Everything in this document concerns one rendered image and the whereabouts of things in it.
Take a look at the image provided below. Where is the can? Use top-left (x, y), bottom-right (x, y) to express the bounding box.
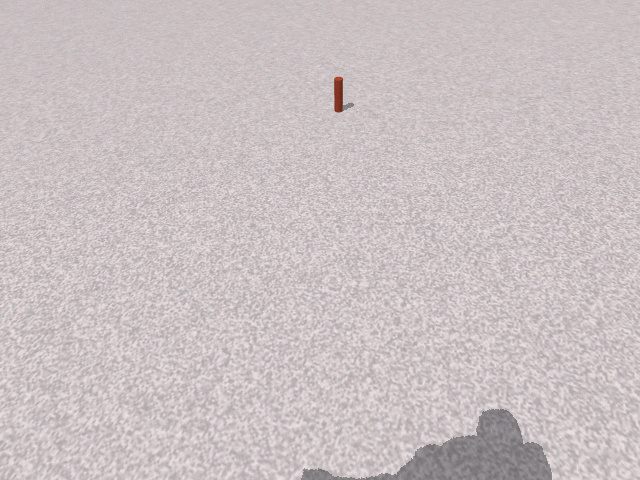
top-left (334, 77), bottom-right (343, 113)

